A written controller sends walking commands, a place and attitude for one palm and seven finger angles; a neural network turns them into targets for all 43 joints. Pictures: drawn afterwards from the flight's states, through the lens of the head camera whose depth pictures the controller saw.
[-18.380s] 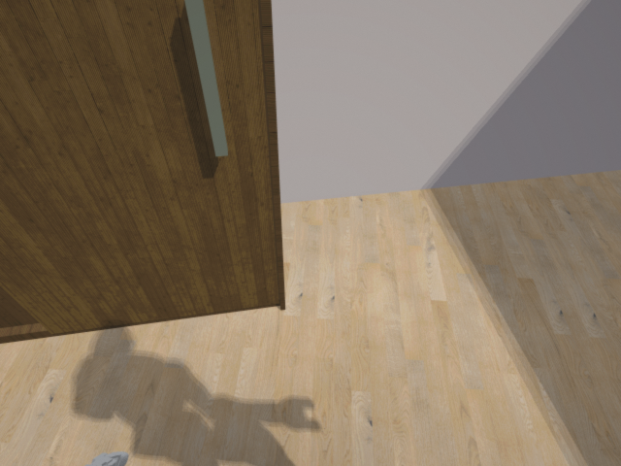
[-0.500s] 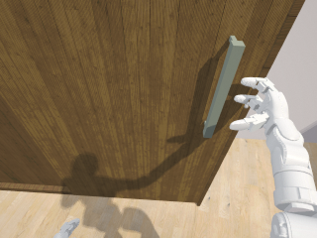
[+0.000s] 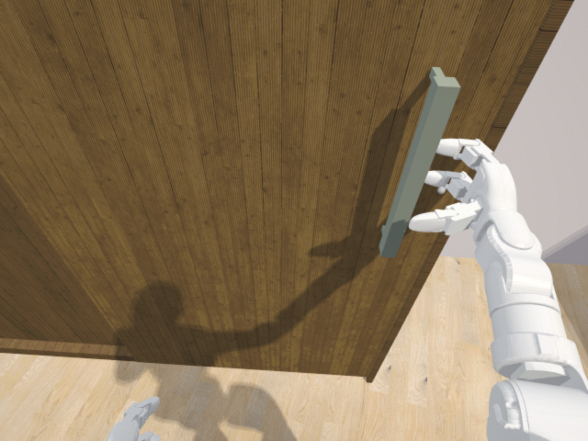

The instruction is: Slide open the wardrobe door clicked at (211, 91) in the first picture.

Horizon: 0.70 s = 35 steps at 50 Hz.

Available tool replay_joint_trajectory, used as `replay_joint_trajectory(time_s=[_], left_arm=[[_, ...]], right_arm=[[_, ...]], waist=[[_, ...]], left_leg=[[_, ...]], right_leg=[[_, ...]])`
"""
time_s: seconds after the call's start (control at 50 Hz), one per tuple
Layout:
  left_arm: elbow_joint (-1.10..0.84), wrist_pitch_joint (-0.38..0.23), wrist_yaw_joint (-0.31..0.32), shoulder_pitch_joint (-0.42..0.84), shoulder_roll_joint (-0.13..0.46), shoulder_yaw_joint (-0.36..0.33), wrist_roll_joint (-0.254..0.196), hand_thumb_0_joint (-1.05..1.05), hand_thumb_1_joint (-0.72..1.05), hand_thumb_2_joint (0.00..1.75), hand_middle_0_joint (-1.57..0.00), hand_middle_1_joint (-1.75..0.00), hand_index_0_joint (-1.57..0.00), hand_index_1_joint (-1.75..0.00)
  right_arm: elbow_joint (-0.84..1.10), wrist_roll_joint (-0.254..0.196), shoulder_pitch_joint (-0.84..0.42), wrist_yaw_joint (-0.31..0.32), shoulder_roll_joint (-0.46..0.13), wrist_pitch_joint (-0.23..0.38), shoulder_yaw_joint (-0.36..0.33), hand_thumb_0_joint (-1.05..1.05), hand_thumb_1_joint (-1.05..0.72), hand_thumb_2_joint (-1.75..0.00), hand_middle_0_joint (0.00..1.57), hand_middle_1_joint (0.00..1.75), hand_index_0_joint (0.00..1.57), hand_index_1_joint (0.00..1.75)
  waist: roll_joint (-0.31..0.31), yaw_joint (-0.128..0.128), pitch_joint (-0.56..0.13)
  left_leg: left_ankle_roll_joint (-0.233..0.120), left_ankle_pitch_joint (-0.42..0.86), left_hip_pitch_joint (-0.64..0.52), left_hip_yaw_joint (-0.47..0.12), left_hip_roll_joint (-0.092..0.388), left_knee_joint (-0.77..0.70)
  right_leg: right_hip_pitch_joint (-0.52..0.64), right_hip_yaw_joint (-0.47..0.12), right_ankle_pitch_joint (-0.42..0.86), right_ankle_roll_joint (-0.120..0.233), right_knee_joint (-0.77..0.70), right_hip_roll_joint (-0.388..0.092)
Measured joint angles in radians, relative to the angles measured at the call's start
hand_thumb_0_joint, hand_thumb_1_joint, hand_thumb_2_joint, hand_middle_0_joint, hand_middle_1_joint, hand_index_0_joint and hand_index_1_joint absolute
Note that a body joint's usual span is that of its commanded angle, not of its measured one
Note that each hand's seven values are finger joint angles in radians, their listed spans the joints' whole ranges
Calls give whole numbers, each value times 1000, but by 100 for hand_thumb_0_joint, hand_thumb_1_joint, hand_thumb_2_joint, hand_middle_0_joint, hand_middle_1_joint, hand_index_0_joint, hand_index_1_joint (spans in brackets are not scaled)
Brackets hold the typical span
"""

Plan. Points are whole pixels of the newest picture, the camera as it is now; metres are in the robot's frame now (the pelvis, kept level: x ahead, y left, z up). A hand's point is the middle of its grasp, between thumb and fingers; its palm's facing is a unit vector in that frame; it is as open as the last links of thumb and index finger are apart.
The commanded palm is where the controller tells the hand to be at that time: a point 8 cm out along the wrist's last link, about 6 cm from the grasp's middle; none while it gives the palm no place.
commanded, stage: slide the fingers in behind the handle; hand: right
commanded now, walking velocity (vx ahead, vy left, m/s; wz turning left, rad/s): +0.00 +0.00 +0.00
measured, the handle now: (407, 176) +0.46 -0.12 +0.15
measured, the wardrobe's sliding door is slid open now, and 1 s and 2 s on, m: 0.00 0.00 0.00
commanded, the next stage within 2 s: grip the handle and tug to test in 1.86 s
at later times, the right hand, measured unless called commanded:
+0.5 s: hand (440, 197) +0.40 -0.15 +0.16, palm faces +0.02 +1.00 +0.00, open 14.0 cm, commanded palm +0.38 -0.20 +0.16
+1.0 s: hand (424, 195) +0.40 -0.13 +0.17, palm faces +0.00 +1.00 +0.01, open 14.0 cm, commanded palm +0.37 -0.18 +0.16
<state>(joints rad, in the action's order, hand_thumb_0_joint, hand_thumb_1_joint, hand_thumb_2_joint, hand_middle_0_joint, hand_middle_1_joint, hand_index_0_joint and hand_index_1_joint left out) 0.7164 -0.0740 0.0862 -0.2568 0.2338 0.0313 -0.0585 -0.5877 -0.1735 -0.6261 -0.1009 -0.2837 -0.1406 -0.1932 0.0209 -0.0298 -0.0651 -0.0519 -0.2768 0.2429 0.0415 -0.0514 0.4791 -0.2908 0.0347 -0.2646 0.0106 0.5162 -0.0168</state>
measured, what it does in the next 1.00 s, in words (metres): stands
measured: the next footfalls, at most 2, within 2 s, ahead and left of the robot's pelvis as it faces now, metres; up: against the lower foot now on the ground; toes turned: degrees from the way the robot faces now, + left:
none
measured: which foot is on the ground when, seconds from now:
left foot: down 0.00-1.00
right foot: down 0.00-1.00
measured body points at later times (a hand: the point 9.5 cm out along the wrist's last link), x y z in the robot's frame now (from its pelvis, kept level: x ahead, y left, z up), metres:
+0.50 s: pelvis -0.01 +0.00 +0.00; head -0.02 +0.01 +0.45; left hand +0.11 +0.26 -0.11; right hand +0.40 -0.21 +0.17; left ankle -0.02 +0.08 -0.74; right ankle +0.00 -0.11 -0.74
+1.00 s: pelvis -0.01 +0.00 +0.00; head -0.02 +0.00 +0.45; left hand +0.12 +0.24 -0.10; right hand +0.39 -0.18 +0.17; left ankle -0.02 +0.08 -0.74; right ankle +0.00 -0.11 -0.74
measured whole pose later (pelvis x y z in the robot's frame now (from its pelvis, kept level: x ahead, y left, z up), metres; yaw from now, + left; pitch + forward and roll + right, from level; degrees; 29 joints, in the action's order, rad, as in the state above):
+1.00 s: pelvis -0.01 +0.00 +0.00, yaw +0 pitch +1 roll +0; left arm 0.71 -0.07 0.07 -0.25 0.22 0.03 -0.06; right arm -0.51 -0.16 -0.59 -0.03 -0.21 -0.15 -0.14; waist 0.02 -0.02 -0.07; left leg -0.05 -0.27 0.23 0.04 -0.05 0.48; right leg -0.28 0.04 -0.26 0.01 0.52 -0.02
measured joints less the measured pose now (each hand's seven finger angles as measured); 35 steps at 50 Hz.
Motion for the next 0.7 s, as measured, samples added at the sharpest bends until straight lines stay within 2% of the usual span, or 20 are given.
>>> replay_joint_trajectory(time_s=[0.16,0.3,0.5,0.7], left_arm=[[13,-5,-2,-15,13,-11,-2,1,90,90,-21,-30,-20,-30],[10,-9,-8,-23,14,-13,-4,1,90,90,-20,-30,-20,-30],[-5,0,-6,-8,8,-5,-7,1,90,90,-20,-30,-20,-30],[0,-11,-6,18,6,-2,-4,1,90,90,-20,-30,-20,-30]], right_arm=[[-35,5,-33,6,-3,17,10,-1,50,-30,32,121,34,124],[-15,0,-8,-3,1,31,8,-1,50,-30,31,120,32,122],[39,-3,46,3,8,8,2,-1,50,-30,30,120,30,121],[26,-2,1,19,30,6,42,-1,50,-30,30,120,30,120]], waist=[[0,1,8],[4,0,1],[4,2,-3],[-1,9,4]], left_leg=[[-4,-1,9,12,0,6],[-4,3,10,5,-2,5],[-5,7,-3,-1,-6,2],[-3,8,5,10,0,8]], right_leg=[[-15,-12,1,-3,10,0],[-10,-5,6,-3,3,-1],[4,1,7,-4,1,-6],[-9,-10,11,-1,10,0]])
